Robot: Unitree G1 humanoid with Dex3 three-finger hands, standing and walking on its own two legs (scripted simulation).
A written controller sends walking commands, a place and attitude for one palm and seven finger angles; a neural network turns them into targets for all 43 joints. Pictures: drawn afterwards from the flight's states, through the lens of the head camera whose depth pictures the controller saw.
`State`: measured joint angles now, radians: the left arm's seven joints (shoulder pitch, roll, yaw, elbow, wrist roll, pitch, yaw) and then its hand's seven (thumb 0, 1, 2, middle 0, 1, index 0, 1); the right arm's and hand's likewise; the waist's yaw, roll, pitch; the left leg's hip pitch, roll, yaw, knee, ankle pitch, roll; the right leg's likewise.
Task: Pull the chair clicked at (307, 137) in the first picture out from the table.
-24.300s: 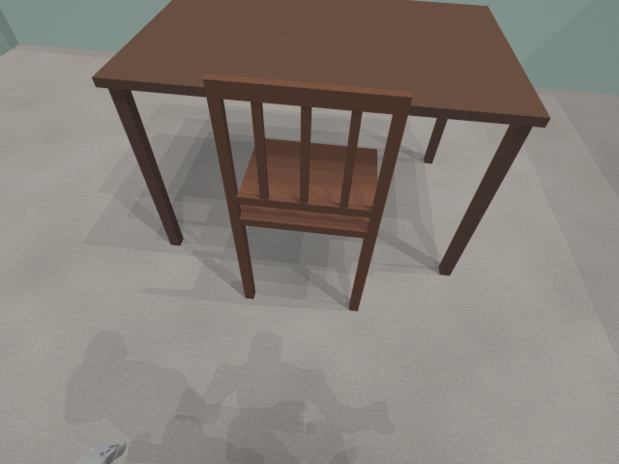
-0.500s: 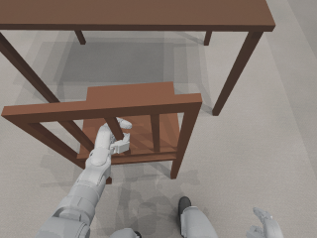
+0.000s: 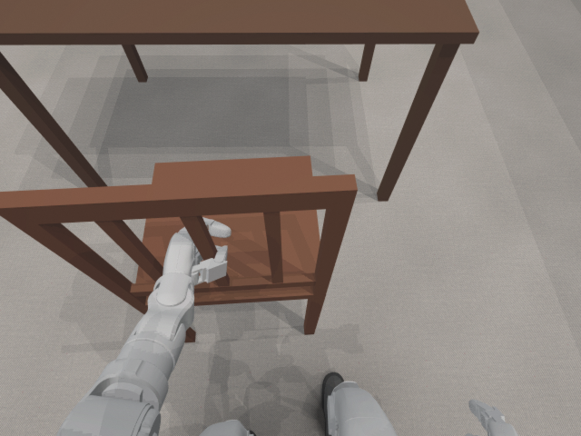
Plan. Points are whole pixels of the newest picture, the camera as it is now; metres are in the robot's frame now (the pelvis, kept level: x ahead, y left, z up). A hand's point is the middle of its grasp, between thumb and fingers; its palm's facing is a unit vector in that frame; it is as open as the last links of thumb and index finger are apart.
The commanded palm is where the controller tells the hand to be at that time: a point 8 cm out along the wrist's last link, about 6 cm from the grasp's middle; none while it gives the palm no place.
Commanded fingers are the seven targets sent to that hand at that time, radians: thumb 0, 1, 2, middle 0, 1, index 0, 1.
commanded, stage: step backward, pulling the chair out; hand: left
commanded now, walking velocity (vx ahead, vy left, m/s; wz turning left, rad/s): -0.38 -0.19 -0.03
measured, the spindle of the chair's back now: (209, 253) +0.38 +0.13 -0.08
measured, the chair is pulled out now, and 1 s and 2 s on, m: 0.32 0.54 0.70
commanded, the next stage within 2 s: stop walking, hand still on the chair in 1.00 s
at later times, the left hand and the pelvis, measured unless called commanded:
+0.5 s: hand (230, 313) +0.28 +0.09 -0.06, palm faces -0.04 -0.98 -0.19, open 5.5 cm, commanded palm +0.25 +0.15 -0.07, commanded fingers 0.00 0.90 0.90 -0.50 -1.45 -0.50 -1.45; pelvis -0.08 +0.00 +0.01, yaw -3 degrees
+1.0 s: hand (210, 424) +0.14 +0.10 -0.06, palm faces -0.05 -0.98 -0.18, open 5.5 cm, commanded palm +0.13 +0.16 -0.06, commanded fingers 0.00 0.90 0.90 -0.50 -1.45 -0.50 -1.45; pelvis -0.20 +0.01 +0.01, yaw -3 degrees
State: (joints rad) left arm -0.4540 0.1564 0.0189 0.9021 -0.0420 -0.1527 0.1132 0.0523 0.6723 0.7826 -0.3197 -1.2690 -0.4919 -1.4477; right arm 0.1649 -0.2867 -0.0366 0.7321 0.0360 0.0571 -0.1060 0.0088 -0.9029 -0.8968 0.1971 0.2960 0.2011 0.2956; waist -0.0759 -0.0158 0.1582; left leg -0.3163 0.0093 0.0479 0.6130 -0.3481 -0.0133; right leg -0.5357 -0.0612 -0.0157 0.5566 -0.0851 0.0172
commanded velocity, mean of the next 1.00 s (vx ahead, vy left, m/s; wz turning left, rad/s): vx -0.36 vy -0.05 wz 0.07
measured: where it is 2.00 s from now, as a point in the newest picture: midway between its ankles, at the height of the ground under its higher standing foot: outside the picture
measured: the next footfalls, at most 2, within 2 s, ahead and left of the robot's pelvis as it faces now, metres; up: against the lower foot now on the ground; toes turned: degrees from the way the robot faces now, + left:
right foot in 0.16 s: -0.05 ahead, -0.12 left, +0.00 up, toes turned -7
left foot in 0.54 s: -0.07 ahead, +0.18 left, +0.00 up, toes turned -1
